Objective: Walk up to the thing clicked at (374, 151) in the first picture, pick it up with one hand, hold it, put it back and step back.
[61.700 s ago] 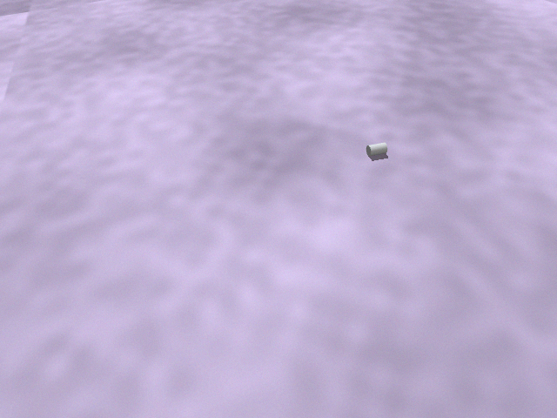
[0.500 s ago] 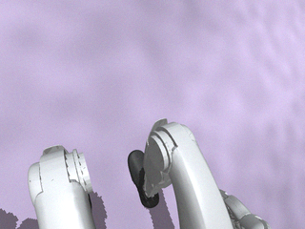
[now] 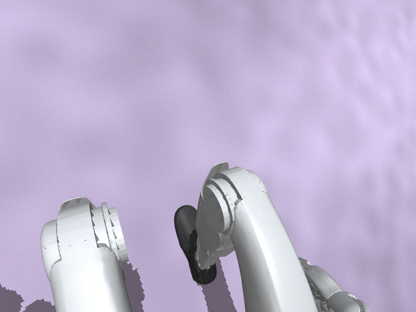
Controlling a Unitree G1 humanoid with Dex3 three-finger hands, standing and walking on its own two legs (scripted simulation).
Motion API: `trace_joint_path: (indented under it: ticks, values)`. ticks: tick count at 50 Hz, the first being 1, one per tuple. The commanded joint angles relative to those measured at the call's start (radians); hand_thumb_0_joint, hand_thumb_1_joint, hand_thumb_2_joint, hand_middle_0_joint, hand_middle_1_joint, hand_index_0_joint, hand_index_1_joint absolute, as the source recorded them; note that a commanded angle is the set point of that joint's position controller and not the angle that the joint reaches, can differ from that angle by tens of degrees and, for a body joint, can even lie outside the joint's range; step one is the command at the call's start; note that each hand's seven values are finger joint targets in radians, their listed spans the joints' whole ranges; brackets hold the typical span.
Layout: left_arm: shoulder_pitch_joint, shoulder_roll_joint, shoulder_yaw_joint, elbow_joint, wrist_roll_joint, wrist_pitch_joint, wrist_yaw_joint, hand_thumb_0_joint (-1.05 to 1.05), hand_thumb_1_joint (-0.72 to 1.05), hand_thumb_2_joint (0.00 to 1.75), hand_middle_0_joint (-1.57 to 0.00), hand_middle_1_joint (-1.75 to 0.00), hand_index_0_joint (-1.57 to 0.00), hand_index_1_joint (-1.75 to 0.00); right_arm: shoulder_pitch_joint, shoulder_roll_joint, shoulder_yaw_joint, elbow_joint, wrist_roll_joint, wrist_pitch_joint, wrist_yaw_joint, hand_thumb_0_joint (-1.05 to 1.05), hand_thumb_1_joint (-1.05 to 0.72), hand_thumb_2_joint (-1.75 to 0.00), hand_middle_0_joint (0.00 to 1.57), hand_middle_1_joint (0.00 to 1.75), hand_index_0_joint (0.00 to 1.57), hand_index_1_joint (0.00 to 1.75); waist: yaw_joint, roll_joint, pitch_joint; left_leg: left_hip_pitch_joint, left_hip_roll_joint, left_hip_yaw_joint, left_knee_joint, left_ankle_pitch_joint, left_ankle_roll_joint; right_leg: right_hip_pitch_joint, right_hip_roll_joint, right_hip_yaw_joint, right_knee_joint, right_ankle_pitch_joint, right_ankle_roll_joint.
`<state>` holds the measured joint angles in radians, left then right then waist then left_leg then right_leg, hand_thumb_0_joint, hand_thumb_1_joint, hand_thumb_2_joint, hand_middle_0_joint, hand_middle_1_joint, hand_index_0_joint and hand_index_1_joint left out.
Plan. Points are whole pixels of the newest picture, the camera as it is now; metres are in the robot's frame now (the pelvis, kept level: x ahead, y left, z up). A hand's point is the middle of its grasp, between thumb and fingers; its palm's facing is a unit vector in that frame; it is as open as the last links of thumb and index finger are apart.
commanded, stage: approach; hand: left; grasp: from above
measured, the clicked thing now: out of the picture +0.48 +0.45 -0.29
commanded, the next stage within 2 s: close in in 0.76 s
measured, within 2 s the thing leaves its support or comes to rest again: neither
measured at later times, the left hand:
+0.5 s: hand out of the picture +0.46 +0.42 -0.16, palm faces -0.47 -0.11 -0.88, open 14.1 cm
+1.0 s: hand out of the picture +0.46 +0.43 -0.17, palm faces -0.45 -0.14 -0.88, open 13.8 cm
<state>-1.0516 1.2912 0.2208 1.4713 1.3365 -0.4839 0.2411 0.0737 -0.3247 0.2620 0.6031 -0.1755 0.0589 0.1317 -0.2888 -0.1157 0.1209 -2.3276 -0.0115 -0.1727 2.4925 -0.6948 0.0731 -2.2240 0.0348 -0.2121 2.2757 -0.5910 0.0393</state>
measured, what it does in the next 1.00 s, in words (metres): stands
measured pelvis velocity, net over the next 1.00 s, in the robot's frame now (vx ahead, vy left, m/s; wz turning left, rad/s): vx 0.00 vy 0.00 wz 0.00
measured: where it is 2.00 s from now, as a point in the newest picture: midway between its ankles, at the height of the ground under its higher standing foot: (158, 279)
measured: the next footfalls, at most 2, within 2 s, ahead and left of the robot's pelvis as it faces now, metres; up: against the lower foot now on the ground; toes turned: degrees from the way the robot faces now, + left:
none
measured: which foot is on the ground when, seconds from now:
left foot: down 0.00-1.00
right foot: down 0.00-1.00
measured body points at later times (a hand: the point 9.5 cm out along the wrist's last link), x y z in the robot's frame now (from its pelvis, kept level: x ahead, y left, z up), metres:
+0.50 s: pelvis +0.00 +0.00 +0.01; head +0.27 +0.12 +0.34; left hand +0.48 +0.43 -0.11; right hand +0.06 -0.27 -0.06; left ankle +0.07 +0.10 -0.29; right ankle +0.13 -0.11 -0.29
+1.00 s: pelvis +0.00 +0.00 +0.01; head +0.27 +0.14 +0.34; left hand +0.48 +0.43 -0.12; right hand +0.09 -0.26 -0.06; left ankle +0.07 +0.10 -0.29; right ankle +0.13 -0.11 -0.29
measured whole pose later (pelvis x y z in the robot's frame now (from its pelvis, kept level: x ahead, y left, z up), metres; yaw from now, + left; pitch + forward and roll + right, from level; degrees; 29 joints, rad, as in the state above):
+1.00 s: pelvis +0.00 +0.00 +0.01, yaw +0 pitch +30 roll -16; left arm -1.12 1.23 0.14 1.52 1.31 -0.38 0.25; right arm 0.09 -0.33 0.28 0.57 -0.16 0.01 0.13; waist -0.34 -0.10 0.12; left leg -2.32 -0.01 -0.17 2.46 -0.69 0.07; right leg -2.22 0.03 -0.20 2.25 -0.59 0.04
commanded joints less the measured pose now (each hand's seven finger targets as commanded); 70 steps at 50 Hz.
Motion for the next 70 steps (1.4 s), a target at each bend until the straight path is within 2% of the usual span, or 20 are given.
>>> trace_joint_path:
  ticks: [1, 6, 11, 14, 17, 20, 24, 26, 27, 32, 33, 34, 39, 44, 47, 48, 50, 57, 63, 70]
  values:
    - [-0.259, 0.246, -0.007, -0.152, -0.044, -0.002, 0.029, 0.0, -0.57, 1.01, -0.07, -1.02, -0.06, -1.03, 0.199, -0.326, -0.106, 0.023, -0.006, 0.006, -0.013, 0.0, -0.89, -0.89, 0.2, 0.3, 0.2, 0.3, -0.051, 0.551, -0.61, 0.616, 0.042, -0.039, -0.31, 0.219, -0.062, 0.178, 0.019, -0.014, -0.158, 0.104, -0.066]
    - [-0.334, 0.205, -0.048, -0.156, -0.027, 0.0, 0.063, 0.0, -0.55, 1.01, -0.07, -1.02, -0.06, -1.02, 0.214, -0.319, -0.096, 0.036, -0.011, -0.003, -0.011, 0.0, -0.89, -0.89, 0.2, 0.3, 0.2, 0.3, -0.071, 0.575, -0.653, 0.635, 0.043, -0.034, -0.304, 0.252, -0.066, 0.213, 0.022, -0.017, -0.158, 0.139, -0.063]
    - [-0.384, 0.279, -0.006, -0.142, 0.019, 0.055, 0.13, 0.0, -0.55, 1.01, -0.07, -1.02, -0.06, -1.02, 0.217, -0.328, -0.095, 0.02, -0.004, -0.013, -0.009, 0.0, -0.89, -0.89, 0.2, 0.3, 0.2, 0.3, -0.055, 0.662, -0.692, 0.675, 0.04, -0.037, -0.336, 0.274, -0.076, 0.199, 0.019, -0.019, -0.138, 0.154, -0.067]
    - [-0.361, 0.277, 0.0, -0.103, 0.022, 0.112, 0.14, 0.0, -0.56, 1.0, -0.07, -1.03, -0.07, -1.03, 0.219, -0.325, -0.097, 0.007, 0.007, -0.022, -0.008, 0.0, -0.89, -0.89, 0.2, 0.3, 0.2, 0.3, -0.049, 0.65, -0.696, 0.647, 0.037, -0.017, -0.332, 0.286, -0.069, 0.206, 0.02, -0.011, -0.148, 0.175, -0.068]
    - [-0.274, 0.283, -0.001, -0.062, 0.003, 0.168, 0.117, 0.0, -0.53, 0.98, -0.06, -1.05, -0.08, -1.03, 0.211, -0.319, -0.096, -0.013, 0.024, -0.027, -0.01, 0.0, -0.89, -0.89, 0.2, 0.3, 0.2, 0.3, -0.021, 0.597, -0.689, 0.561, 0.026, 0.02, -0.318, 0.263, -0.051, 0.26, 0.024, 0.005, -0.171, 0.183, -0.07]
    - [-0.218, 0.257, -0.014, -0.051, -0.044, 0.194, 0.065, 0.0, -0.51, 0.95, -0.05, -1.06, -0.08, -1.03, 0.224, -0.319, -0.092, -0.022, 0.035, -0.026, -0.011, 0.0, -0.89, -0.89, 0.2, 0.3, 0.2, 0.3, -0.039, 0.517, -0.66, 0.498, 0.022, 0.03, -0.318, 0.249, -0.039, 0.315, 0.022, 0.013, -0.188, 0.182, -0.064]
    - [-0.214, 0.237, -0.03, -0.082, -0.098, 0.156, -0.003, 0.0, -0.49, 0.94, -0.06, -1.06, -0.09, -1.03, 0.228, -0.344, -0.083, -0.028, 0.035, -0.027, -0.02, 0.0, -0.89, -0.89, 0.2, 0.3, 0.2, 0.3, -0.079, 0.445, -0.609, 0.484, 0.025, 0.005, -0.301, 0.221, -0.042, 0.306, 0.016, 0.006, -0.199, 0.148, -0.066]
    - [-0.237, 0.268, -0.012, -0.119, -0.116, 0.109, -0.011, 0.0, -0.5, 0.95, -0.07, -1.05, -0.09, -1.02, 0.219, -0.34, -0.072, -0.026, 0.029, -0.026, -0.026, 0.0, -0.89, -0.89, 0.2, 0.3, 0.2, 0.3, -0.071, 0.455, -0.633, 0.501, 0.031, 0.007, -0.293, 0.197, -0.043, 0.334, 0.019, 0.003, -0.201, 0.13, -0.064]
    - [-0.254, 0.28, -0.01, -0.138, -0.114, 0.084, -0.012, 0.0, -0.52, 0.97, -0.06, -1.04, -0.08, -1.02, 0.228, -0.345, -0.068, -0.032, 0.024, -0.027, -0.028, 0.0, -0.89, -0.89, 0.2, 0.3, 0.2, 0.3, -0.081, 0.474, -0.626, 0.514, 0.031, 0.004, -0.288, 0.198, -0.046, 0.331, 0.017, 0.007, -0.199, 0.125, -0.067]
    - [-0.327, 0.374, 0.059, -0.243, -0.069, 0.007, 0.051, 0.0, -0.54, 0.98, -0.06, -1.02, -0.07, -1.01, 0.227, -0.345, -0.066, -0.024, -0.004, -0.012, -0.035, 0.0, -0.89, -0.89, 0.2, 0.3, 0.2, 0.3, -0.041, 0.628, -0.752, 0.662, 0.038, -0.008, -0.293, 0.266, -0.065, 0.323, 0.02, 0.002, -0.179, 0.153, -0.072]
    - [-0.335, 0.358, 0.052, -0.252, -0.06, 0.009, 0.064, 0.0, -0.53, 0.98, -0.06, -1.03, -0.07, -1.01, 0.23, -0.328, -0.066, -0.02, -0.006, -0.012, -0.031, 0.0, -0.89, -0.89, 0.2, 0.3, 0.2, 0.3, -0.042, 0.665, -0.781, 0.697, 0.042, -0.005, -0.302, 0.29, -0.065, 0.315, 0.022, 0.005, -0.169, 0.168, -0.07]
    - [-0.332, 0.32, 0.036, -0.223, -0.057, 0.015, 0.076, 0.0, -0.53, 0.98, -0.06, -1.03, -0.07, -1.01, 0.229, -0.333, -0.075, -0.012, -0.008, -0.014, -0.029, 0.0, -0.89, -0.89, 0.2, 0.3, 0.2, 0.3, -0.058, 0.665, -0.75, 0.682, 0.04, -0.014, -0.305, 0.288, -0.068, 0.279, 0.021, -0.001, -0.164, 0.164, -0.073]
    - [-0.302, 0.237, -0.024, -0.109, -0.018, 0.088, 0.09, 0.0, -0.48, 0.99, -0.08, -1.08, -0.11, -1.05, 0.24, -0.318, -0.085, 0.021, 0.003, -0.026, -0.018, 0.0, -0.89, -0.89, 0.2, 0.3, 0.2, 0.3, -0.061, 0.627, -0.621, 0.595, 0.035, 0.003, -0.324, 0.246, -0.059, 0.221, 0.022, -0.01, -0.181, 0.146, -0.071]
    - [-0.275, 0.189, -0.058, -0.076, -0.046, 0.121, 0.055, 0.0, -0.48, 0.91, -0.04, -1.07, -0.1, -1.02, 0.24, -0.331, -0.098, 0.002, 0.015, -0.03, -0.012, 0.0, -0.89, -0.89, 0.2, 0.3, 0.2, 0.3, -0.077, 0.538, -0.624, 0.588, 0.038, -0.026, -0.334, 0.244, -0.057, 0.225, 0.017, -0.019, -0.176, 0.153, -0.064]
    - [-0.299, 0.216, -0.054, -0.102, -0.054, 0.108, 0.039, 0.0, -0.47, 0.93, -0.05, -1.06, -0.08, -1.02, 0.239, -0.336, -0.087, -0.008, 0.014, -0.032, -0.013, 0.0, -0.89, -0.89, 0.2, 0.3, 0.2, 0.3, -0.09, 0.534, -0.64, 0.609, 0.039, -0.032, -0.321, 0.279, -0.059, 0.252, 0.016, -0.014, -0.179, 0.167, -0.064]
    - [-0.3, 0.225, -0.047, -0.099, -0.059, 0.102, 0.043, 0.0, -0.48, 0.94, -0.06, -1.05, -0.09, -1.02, 0.23, -0.34, -0.085, -0.003, 0.013, -0.029, -0.015, 0.0, -0.89, -0.89, 0.2, 0.3, 0.2, 0.3, -0.078, 0.536, -0.641, 0.605, 0.038, -0.033, -0.315, 0.282, -0.061, 0.257, 0.015, -0.013, -0.179, 0.174, -0.065]
    - [-0.282, 0.207, -0.054, -0.066, -0.058, 0.082, 0.041, 0.0, -0.5, 0.96, -0.06, -1.03, -0.08, -1.02, 0.221, -0.35, -0.079, -0.013, 0.006, -0.027, -0.013, 0.0, -0.89, -0.89, 0.2, 0.3, 0.2, 0.3, -0.097, 0.529, -0.582, 0.604, 0.04, -0.052, -0.318, 0.28, -0.071, 0.216, 0.013, -0.021, -0.172, 0.149, -0.07]
    - [-0.298, 0.301, -0.028, -0.065, -0.023, 0.024, 0.128, 0.0, -0.52, 0.98, -0.05, -1.02, -0.06, -1.01, 0.2, -0.343, -0.034, -0.024, -0.012, -0.023, -0.021, 0.0, -0.89, -0.9, 0.2, 0.3, 0.2, 0.3, -0.088, 0.577, -0.638, 0.622, 0.045, -0.022, -0.308, 0.254, -0.059, 0.294, 0.026, -0.01, -0.166, 0.156, -0.063]
    - [-0.289, 0.315, -0.026, -0.026, -0.012, 0.041, 0.204, 0.0, -0.55, 1.0, -0.06, -1.0, -0.05, -1.0, 0.172, -0.359, -0.025, -0.015, -0.023, -0.047, -0.033, 0.0, -0.89, -0.9, 0.2, 0.3, 0.2, 0.3, -0.102, 0.605, -0.605, 0.633, 0.053, -0.035, -0.301, 0.27, -0.066, 0.247, 0.023, -0.022, -0.148, 0.161, -0.061]
    - [-0.272, 0.303, -0.053, 0.03, -0.018, 0.095, 0.228, 0.0, -0.55, 0.99, -0.05, -1.0, -0.05, -1.0, 0.171, -0.364, -0.013, -0.006, -0.026, -0.087, -0.041, 0.0, -0.89, -0.9, 0.2, 0.3, 0.2, 0.3, -0.118, 0.575, -0.57, 0.567, 0.052, -0.021, -0.279, 0.214, -0.055, 0.266, 0.028, -0.023, -0.156, 0.148, -0.059]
